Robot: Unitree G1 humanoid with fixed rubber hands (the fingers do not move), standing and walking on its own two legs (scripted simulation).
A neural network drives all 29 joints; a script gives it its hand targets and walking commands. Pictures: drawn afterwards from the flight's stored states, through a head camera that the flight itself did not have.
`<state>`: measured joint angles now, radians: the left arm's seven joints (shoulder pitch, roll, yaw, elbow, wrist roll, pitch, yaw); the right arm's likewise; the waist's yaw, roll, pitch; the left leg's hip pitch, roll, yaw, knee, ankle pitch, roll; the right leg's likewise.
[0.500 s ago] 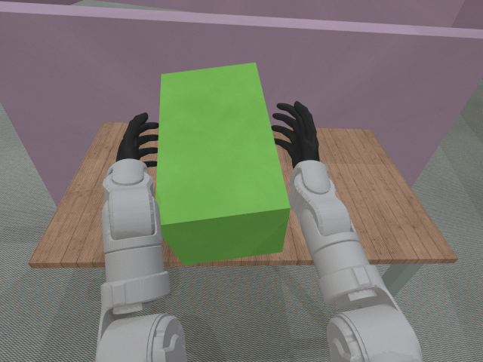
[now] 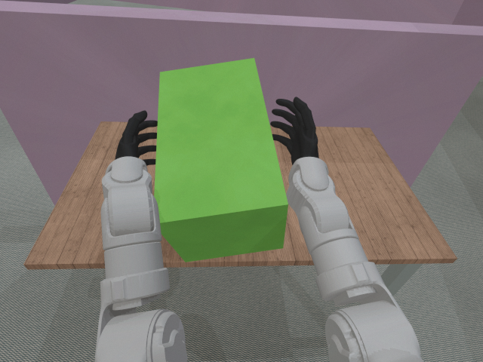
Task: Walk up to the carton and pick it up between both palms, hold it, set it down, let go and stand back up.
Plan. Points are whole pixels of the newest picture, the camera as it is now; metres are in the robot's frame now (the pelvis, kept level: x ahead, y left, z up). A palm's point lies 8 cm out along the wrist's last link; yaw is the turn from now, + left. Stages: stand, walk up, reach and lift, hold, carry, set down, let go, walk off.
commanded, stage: hold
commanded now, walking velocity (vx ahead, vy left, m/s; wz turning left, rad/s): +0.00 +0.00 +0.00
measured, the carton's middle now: (220, 158) +0.42 +0.01 +0.14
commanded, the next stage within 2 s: none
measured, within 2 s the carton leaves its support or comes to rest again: neither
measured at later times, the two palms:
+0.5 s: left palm (128, 169) +0.35 +0.14 +0.19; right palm (303, 158) +0.35 -0.11 +0.20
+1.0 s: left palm (129, 161) +0.36 +0.15 +0.18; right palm (299, 151) +0.36 -0.11 +0.20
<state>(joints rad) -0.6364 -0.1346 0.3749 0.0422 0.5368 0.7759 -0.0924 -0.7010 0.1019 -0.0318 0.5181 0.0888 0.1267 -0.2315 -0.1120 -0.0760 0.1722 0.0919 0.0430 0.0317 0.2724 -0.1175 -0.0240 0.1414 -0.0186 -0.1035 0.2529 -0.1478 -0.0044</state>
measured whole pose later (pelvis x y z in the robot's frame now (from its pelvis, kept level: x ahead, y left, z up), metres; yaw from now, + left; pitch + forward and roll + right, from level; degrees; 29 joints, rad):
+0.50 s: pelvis -0.01 +0.00 +0.00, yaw +0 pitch -14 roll +0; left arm -0.62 -0.15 0.35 0.02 0.54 0.78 -0.07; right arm -0.68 0.10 -0.04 0.51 0.07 0.11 -0.21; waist -0.10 -0.07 0.17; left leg 0.08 0.04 0.04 0.27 -0.10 -0.02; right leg 0.13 -0.02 -0.10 0.26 -0.13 0.00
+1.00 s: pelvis +0.01 +0.00 +0.00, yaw +0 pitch -15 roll +0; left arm -0.62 -0.14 0.37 0.01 0.54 0.79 -0.10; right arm -0.68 0.11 -0.02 0.50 0.09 0.11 -0.23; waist -0.11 -0.09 0.18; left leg 0.11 0.04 0.04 0.27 -0.13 -0.02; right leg 0.17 -0.02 -0.11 0.24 -0.15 0.00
